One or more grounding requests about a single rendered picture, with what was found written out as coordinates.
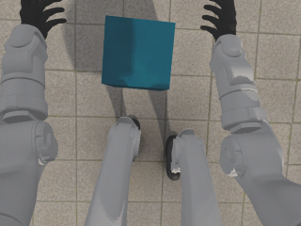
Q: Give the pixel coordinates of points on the right robot forearm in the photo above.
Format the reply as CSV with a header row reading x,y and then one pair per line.
x,y
237,91

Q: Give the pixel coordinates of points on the right robot shin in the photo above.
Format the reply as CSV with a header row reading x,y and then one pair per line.
x,y
173,167

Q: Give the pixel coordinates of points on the robot right hand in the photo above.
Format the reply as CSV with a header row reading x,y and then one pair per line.
x,y
226,24

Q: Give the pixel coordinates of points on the robot left hand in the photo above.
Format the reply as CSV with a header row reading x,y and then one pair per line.
x,y
32,12

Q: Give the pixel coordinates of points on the carton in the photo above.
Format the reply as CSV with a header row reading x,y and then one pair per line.
x,y
137,53

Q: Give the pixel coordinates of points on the left robot forearm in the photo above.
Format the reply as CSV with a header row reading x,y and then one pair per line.
x,y
22,82

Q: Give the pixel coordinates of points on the left robot upper arm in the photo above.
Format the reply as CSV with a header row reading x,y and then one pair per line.
x,y
26,148

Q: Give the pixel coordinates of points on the right robot upper arm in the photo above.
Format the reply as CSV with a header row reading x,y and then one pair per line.
x,y
255,161

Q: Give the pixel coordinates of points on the robot right thigh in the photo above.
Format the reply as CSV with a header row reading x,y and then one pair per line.
x,y
199,201

